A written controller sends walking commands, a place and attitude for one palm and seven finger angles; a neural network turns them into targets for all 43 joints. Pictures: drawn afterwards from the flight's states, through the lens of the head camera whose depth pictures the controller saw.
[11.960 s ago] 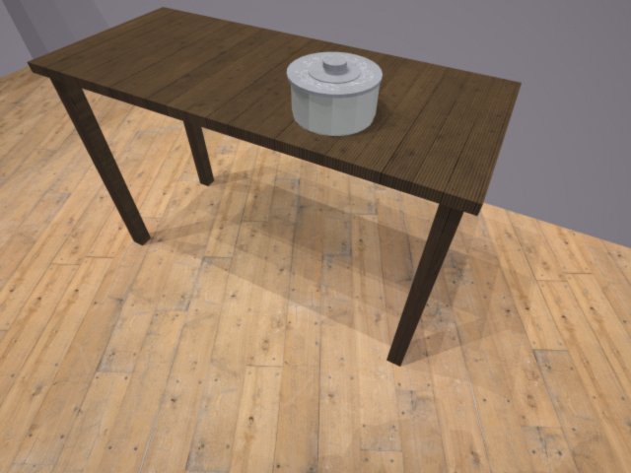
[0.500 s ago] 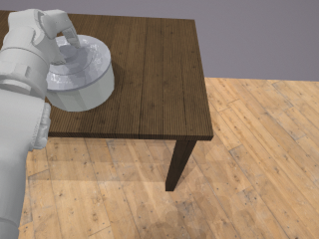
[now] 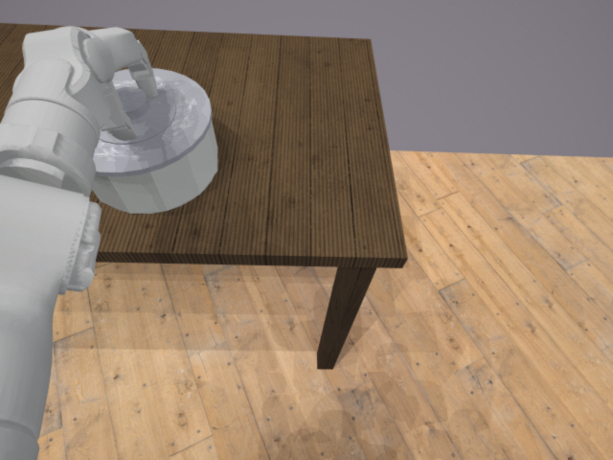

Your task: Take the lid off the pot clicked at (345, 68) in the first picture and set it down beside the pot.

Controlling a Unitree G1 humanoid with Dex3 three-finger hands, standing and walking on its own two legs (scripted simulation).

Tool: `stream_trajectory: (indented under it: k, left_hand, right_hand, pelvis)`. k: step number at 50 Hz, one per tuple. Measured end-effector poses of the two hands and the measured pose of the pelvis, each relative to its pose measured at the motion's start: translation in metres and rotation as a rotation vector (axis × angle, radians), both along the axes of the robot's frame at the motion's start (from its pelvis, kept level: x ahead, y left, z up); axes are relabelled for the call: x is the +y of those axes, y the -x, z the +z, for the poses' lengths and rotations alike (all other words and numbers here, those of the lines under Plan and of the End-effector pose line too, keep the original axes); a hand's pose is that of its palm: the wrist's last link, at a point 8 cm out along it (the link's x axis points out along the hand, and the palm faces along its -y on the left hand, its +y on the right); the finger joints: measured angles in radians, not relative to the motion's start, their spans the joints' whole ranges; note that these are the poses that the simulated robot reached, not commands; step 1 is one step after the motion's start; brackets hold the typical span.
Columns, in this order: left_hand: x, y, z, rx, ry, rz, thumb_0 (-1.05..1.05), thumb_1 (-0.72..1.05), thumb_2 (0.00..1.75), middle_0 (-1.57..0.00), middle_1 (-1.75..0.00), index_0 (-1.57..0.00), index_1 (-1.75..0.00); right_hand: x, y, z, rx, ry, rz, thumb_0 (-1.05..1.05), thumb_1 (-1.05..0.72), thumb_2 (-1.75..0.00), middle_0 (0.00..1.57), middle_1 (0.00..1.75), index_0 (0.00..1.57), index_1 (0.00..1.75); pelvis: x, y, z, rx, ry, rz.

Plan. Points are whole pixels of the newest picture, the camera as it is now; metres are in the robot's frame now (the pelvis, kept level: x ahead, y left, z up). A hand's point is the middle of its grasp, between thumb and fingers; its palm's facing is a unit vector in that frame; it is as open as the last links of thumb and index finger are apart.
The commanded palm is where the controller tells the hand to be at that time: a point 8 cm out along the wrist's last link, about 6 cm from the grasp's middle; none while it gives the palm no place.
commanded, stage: close the fingers and squeeze the knob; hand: left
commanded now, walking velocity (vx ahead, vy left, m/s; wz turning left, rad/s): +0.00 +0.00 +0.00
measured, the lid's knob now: (127, 103) +0.56 +0.18 +0.14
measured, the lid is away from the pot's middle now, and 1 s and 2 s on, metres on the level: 0.00 0.00 0.01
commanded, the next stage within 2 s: lift the lid straight up in 1.28 s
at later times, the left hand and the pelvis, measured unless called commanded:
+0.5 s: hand (117, 98) +0.53 +0.17 +0.17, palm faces -0.43 -0.13 -0.89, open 8.3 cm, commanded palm +0.56 +0.18 +0.22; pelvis +0.01 +0.00 +0.00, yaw +0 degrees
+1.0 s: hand (119, 96) +0.54 +0.17 +0.17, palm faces -0.42 -0.13 -0.90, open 8.1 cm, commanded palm +0.57 +0.17 +0.22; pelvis +0.01 -0.01 +0.00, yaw +0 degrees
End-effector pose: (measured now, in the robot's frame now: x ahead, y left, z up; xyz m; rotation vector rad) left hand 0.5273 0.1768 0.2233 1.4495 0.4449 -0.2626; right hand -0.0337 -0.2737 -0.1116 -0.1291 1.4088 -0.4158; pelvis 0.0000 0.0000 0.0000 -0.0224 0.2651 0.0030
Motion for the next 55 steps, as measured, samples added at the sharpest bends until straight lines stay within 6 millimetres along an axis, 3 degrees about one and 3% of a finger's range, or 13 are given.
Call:
stream_trajectory:
  k: [7, 19, 38, 55]
  left_hand:
    - [0.001, -0.002, 0.000, -0.009, 0.011, 0.000, 0.00, 0.08, 0.84, -0.46, -0.99, -0.44, -0.98]
    - [0.001, -0.009, -0.001, -0.012, 0.009, 0.012, 0.00, 0.20, 0.81, -0.51, -1.07, -0.49, -1.06]
    - [0.001, -0.015, 0.000, -0.006, 0.003, 0.039, 0.01, 0.24, 0.62, -0.59, -1.05, -0.58, -1.04]
    - [-0.002, -0.013, 0.000, -0.010, -0.012, 0.059, 0.02, 0.26, 0.62, -0.58, -1.03, -0.57, -1.04]
  right_hand:
    - [0.000, 0.004, 0.001, 0.000, 0.005, -0.011, 0.01, -0.90, -0.90, 0.21, 0.30, 0.21, 0.30]
    - [0.001, 0.011, 0.002, 0.030, 0.003, -0.027, 0.01, -0.90, -0.90, 0.21, 0.30, 0.21, 0.30]
    - [-0.001, 0.004, -0.001, 0.041, 0.000, -0.026, 0.01, -0.90, -0.90, 0.21, 0.30, 0.21, 0.30]
    - [-0.005, 0.001, -0.004, 0.043, -0.007, -0.019, 0.01, -0.90, -0.90, 0.21, 0.30, 0.21, 0.30]
  pelvis:
    - [-0.001, -0.001, 0.000, 0.000, 0.000, -0.005]
    - [-0.001, -0.003, 0.000, 0.010, 0.001, -0.007]
    - [-0.003, -0.006, -0.002, 0.028, 0.002, -0.004]
    - [-0.007, -0.006, -0.003, 0.031, 0.001, 0.003]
